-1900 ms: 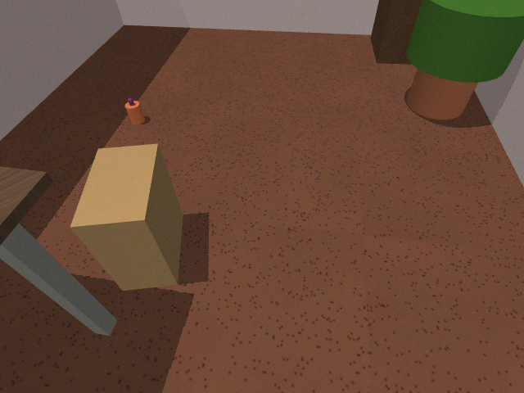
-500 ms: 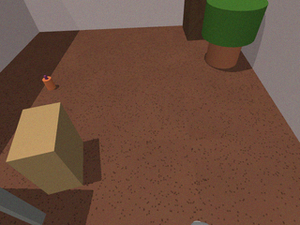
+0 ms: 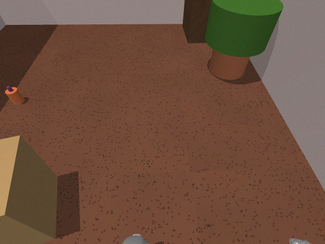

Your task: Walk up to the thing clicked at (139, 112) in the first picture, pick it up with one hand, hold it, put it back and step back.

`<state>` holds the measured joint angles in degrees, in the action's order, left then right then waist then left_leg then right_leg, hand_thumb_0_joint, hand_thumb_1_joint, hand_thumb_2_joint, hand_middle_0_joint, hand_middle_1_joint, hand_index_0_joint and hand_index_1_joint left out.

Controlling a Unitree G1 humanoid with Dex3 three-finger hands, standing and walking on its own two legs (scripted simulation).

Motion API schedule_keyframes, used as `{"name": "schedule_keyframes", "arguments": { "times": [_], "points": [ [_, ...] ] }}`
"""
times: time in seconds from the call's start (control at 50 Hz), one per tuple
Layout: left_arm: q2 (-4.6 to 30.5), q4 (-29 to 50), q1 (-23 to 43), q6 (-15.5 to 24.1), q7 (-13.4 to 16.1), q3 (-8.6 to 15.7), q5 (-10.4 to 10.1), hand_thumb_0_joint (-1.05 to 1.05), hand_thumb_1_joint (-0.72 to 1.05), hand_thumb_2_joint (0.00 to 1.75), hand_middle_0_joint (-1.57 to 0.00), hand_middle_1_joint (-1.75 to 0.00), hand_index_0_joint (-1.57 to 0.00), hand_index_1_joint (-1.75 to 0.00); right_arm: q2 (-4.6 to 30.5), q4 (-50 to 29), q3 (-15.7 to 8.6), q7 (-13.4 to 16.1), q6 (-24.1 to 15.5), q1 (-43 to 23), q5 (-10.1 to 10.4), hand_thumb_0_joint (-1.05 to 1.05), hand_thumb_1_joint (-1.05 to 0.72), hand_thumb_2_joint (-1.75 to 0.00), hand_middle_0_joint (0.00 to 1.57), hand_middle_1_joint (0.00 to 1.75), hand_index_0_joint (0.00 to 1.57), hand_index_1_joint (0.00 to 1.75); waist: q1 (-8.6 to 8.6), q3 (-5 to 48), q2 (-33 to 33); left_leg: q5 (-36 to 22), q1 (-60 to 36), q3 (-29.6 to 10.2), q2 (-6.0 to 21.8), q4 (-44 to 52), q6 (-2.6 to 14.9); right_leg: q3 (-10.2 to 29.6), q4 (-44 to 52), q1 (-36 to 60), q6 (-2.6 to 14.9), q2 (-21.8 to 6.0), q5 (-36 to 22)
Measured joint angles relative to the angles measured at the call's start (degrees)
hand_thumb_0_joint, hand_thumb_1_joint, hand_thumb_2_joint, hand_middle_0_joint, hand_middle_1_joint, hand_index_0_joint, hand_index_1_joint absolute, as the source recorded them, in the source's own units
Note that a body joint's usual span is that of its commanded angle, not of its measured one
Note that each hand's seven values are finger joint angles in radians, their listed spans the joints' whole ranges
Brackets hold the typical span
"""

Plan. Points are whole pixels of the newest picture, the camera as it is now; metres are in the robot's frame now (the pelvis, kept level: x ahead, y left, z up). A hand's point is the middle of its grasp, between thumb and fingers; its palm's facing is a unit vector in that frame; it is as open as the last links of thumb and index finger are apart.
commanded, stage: walk up
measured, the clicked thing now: (13, 94) +1.25 +1.35 -0.68
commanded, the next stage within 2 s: none
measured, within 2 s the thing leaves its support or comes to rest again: neither
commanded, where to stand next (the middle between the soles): +0.98 -0.04 m, yaw -5 degrees
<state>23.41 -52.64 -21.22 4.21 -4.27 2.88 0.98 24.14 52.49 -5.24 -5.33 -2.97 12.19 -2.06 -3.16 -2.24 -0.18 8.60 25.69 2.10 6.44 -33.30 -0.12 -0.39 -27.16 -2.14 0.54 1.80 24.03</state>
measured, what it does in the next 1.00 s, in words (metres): walks ahead: left foot, then right foot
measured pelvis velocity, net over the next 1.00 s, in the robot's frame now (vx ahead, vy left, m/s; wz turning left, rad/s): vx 0.48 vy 0.01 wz -0.10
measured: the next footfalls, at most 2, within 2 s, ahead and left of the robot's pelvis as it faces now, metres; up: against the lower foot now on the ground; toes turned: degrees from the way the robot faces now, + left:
left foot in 0.02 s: +0.16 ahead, +0.14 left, +0.00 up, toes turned +5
right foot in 0.42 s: +0.39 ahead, -0.15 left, +0.00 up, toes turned -9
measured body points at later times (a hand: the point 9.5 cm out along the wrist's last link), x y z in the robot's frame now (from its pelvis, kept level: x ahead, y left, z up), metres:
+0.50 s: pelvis +0.26 -0.03 -0.01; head +0.27 -0.06 +0.43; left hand +0.42 +0.27 -0.09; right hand +0.24 -0.36 -0.14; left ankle +0.14 +0.14 -0.68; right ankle +0.35 -0.15 -0.73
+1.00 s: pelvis +0.48 +0.01 +0.00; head +0.49 +0.03 +0.45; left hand +0.53 +0.33 -0.13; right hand +0.55 -0.32 -0.08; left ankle +0.56 +0.10 -0.73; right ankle +0.38 -0.13 -0.66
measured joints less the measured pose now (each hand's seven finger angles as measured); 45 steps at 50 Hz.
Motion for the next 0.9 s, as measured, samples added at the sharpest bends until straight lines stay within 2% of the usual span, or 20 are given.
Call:
{"name": "schedule_keyframes", "arguments": {
  "times": [0.02,0.04,0.06,0.1,0.16,0.2,0.28,0.34,0.4,0.42,0.44,0.46,0.5,0.52,0.58,0.66,0.78,0.84,0.9],
  "points": [
    [0.5,0.2,0.2,0.0,0.1,0.0,0.0,0.0,0.9,0.9,-0.21,-0.3,-0.2,-0.3,-0.1,-0.1,-0.3,0.3,-0.5,-0.1,-0.1,0.01,-0.9,-0.9,0.21,0.3,0.21,0.3,0.44,-0.1,1.1,-1.1,-1.2,0.8,-1.1,0.7,0.08,0.4,-3.1,-0.4,-0.02,-1.2,2.5],
    [1.0,0.1,0.8,-0.3,0.5,0.2,-0.1,0.0,0.9,0.9,-0.21,-0.3,-0.2,-0.3,-0.6,-0.4,-0.5,0.7,-1.1,-0.5,-0.4,0.01,-0.9,-0.9,0.21,0.3,0.21,0.3,0.79,-0.7,3.0,0.2,-1.8,2.2,-2.4,-0.8,0.12,1.2,-9.0,-2.2,0.6,-2.9,4.0],
    [1.0,0.0,1.4,-0.6,1.0,0.2,-0.3,0.0,0.9,0.9,-0.21,-0.3,-0.2,-0.3,-0.8,-1.1,-0.6,1.0,-1.7,-0.7,-0.8,0.01,-0.9,-0.9,0.21,0.3,0.21,0.3,1.23,-1.2,3.6,2.3,-2.3,3.3,-2.7,-2.5,0.2,2.8,-16.9,-5.2,1.09,-2.9,4.0],
    [1.0,-0.2,2.4,-1.0,1.7,-0.5,-0.5,0.0,0.9,0.9,-0.21,-0.3,-0.2,-0.3,-1.2,-2.4,-0.4,1.4,-2.5,-0.3,-0.2,0.01,-0.9,-0.9,0.21,0.3,0.21,0.3,2.72,-1.4,2.9,5.3,-4.3,3.8,-2.1,-3.5,0.6,4.1,-30.7,-11.5,2.05,-0.7,3.9],
    [2.2,0.0,4.3,-0.6,1.7,-0.9,-1.0,0.01,0.91,0.9,-0.21,-0.3,-0.2,-0.3,-2.2,-3.1,0.5,2.0,-2.7,1.8,0.8,0.0,-0.9,-0.9,0.21,0.3,0.21,0.3,4.45,-1.2,3.2,6.1,-10.0,4.8,-2.0,0.8,0.52,3.7,-38.8,-19.7,2.14,-0.5,-0.6],
    [2.9,0.9,5.8,-0.3,1.3,-0.4,-1.5,0.0,0.91,0.9,-0.21,-0.3,-0.2,-0.3,-2.4,-3.0,1.2,2.2,-2.9,3.8,1.3,0.0,-0.9,-0.9,0.21,0.3,0.21,0.3,5.08,-1.2,3.7,6.3,-13.6,5.4,-2.4,4.0,0.22,3.8,-37.0,-23.9,1.61,-1.9,-3.3],
    [3.2,2.9,8.8,-0.6,0.0,0.1,-1.6,0.0,0.91,0.9,-0.2,-0.3,-0.2,-0.3,-1.7,-2.2,1.8,2.3,-2.5,6.7,1.2,0.0,-0.9,-0.9,0.21,0.3,0.21,0.3,5.44,-1.8,3.5,8.2,-19.3,6.6,-3.0,7.5,-0.07,2.8,-25.1,-28.4,0.07,-5.2,-7.3],
    [2.7,3.6,10.5,-0.7,-0.9,0.1,-1.1,0.0,0.91,0.9,-0.2,-0.3,-0.2,-0.3,-0.5,-1.9,1.7,2.2,-2.1,7.9,1.1,0.01,-0.9,-0.9,0.21,0.3,0.21,0.3,5.9,-2.4,2.1,11.0,-22.5,7.3,-2.8,7.6,-0.99,1.1,-14.5,-28.5,0.22,-6.7,-12.1],
    [2.1,3.2,11.0,-0.7,-1.4,0.2,-0.7,0.0,0.91,0.9,-0.2,-0.3,-0.2,-0.3,0.5,-1.6,1.5,2.3,-1.4,8.8,1.2,0.01,-0.9,-0.9,0.21,0.3,0.21,0.3,6.57,-1.8,0.6,15.8,-24.8,7.7,-2.0,4.8,-2.11,-0.7,-8.2,-25.8,0.96,-6.3,-16.8],
    [2.1,3.1,10.9,-0.6,-1.5,0.2,-0.6,0.0,0.91,0.9,-0.2,-0.3,-0.2,-0.3,0.7,-1.6,1.4,2.3,-1.2,9.4,1.3,0.01,-0.9,-0.9,0.21,0.3,0.21,0.3,6.74,-1.2,0.3,18.0,-25.1,7.5,-1.5,2.8,-2.32,-1.4,-6.9,-24.1,1.32,-5.8,-17.5],
    [1.6,2.7,11.3,-0.4,-1.2,0.5,-0.5,0.0,0.91,0.9,-0.2,-0.3,-0.2,-0.3,1.0,-1.4,1.3,2.5,-0.9,9.5,1.3,0.01,-0.9,-0.9,0.21,0.3,0.21,0.3,6.47,-1.2,-1.0,20.3,-24.7,7.0,-0.1,-1.0,-1.79,-2.1,-8.1,-23.5,1.18,-4.6,-17.1],
    [1.0,2.7,11.6,0.0,-0.8,0.7,-0.4,0.0,0.91,0.9,-0.2,-0.3,-0.2,-0.3,1.0,-0.9,1.2,2.7,-0.5,9.1,1.3,0.01,-0.9,-0.9,0.21,0.3,0.21,0.3,6.14,-1.6,-2.3,20.9,-23.1,5.3,1.3,-6.8,-0.15,-2.8,-10.7,-23.4,1.21,-3.5,-14.8],
    [0.3,3.4,11.4,0.6,-0.2,0.5,-0.6,0.0,0.91,0.9,-0.2,-0.3,-0.2,-0.3,0.2,-0.5,1.7,2.9,0.4,8.0,1.4,0.01,-0.9,-0.9,0.21,0.3,0.21,0.3,5.08,-2.1,-2.1,20.5,-17.7,0.7,-0.4,-20.3,1.24,-2.8,-13.4,-22.5,1.46,-3.4,-11.3],
    [-0.3,3.6,11.0,0.8,0.0,0.3,-0.9,0.0,0.91,0.9,-0.2,-0.3,-0.2,-0.3,0.0,-0.4,2.1,2.9,0.7,7.5,1.4,0.01,-0.9,-0.9,0.2,0.3,0.21,0.3,4.44,-2.3,-1.9,19.7,-14.7,-0.3,-1.6,-25.9,1.6,-2.5,-12.9,-21.2,1.63,-3.5,-10.5],
    [-2.0,3.5,9.0,1.0,0.6,-0.7,-1.5,0.0,0.91,0.9,-0.21,-0.3,-0.2,-0.3,0.1,-0.6,2.6,2.6,0.6,5.7,2.0,0.01,-0.91,-0.9,0.2,0.3,0.21,0.3,3.04,-2.2,-2.6,14.5,-6.4,-1.6,-2.6,-32.6,2.38,-2.3,-7.8,-16.3,1.69,-3.3,-11.0],
    [-2.5,2.6,5.4,1.3,0.9,-1.2,-1.4,0.0,0.9,0.9,-0.21,-0.3,-0.2,-0.3,0.6,-2.5,2.2,1.8,0.2,3.7,1.8,0.01,-0.91,-0.9,0.2,0.3,0.21,0.3,1.88,-2.1,-3.5,8.0,1.5,-3.1,-1.3,-27.9,1.8,-2.0,-1.6,-11.0,1.52,-2.1,-11.6],
    [-0.8,2.1,1.6,1.3,1.0,-0.4,-0.5,0.0,0.9,0.9,-0.21,-0.3,-0.2,-0.3,0.9,-2.2,1.0,0.5,0.9,3.1,0.7,0.0,-0.91,-0.9,0.2,0.3,0.21,0.3,0.96,-1.1,-3.1,3.4,4.7,-2.3,0.4,-11.6,-0.23,-3.1,1.1,-6.1,1.15,-1.5,-8.3],
    [0.5,2.2,0.5,1.4,1.1,0.0,-0.4,0.0,0.9,0.9,-0.21,-0.3,-0.2,-0.3,0.9,-1.4,0.7,0.1,0.9,2.7,0.4,0.01,-0.9,-0.9,0.2,0.3,0.21,0.3,0.28,-0.9,-2.4,1.4,2.8,-1.4,0.2,-4.5,0.15,-3.7,-0.2,-4.3,-0.15,-1.7,-5.1],
    [2.0,1.7,-0.6,0.8,1.3,0.2,-0.3,0.0,0.9,0.9,-0.21,-0.3,-0.2,-0.3,0.5,-1.3,0.5,0.0,0.2,2.3,0.3,0.01,-0.9,-0.9,0.2,0.3,0.21,0.3,0.25,-0.3,-0.6,-0.8,-1.0,0.1,-1.4,-0.1,1.01,-3.6,-4.3,-3.5,-1.4,-3.1,-0.1]
  ]
}}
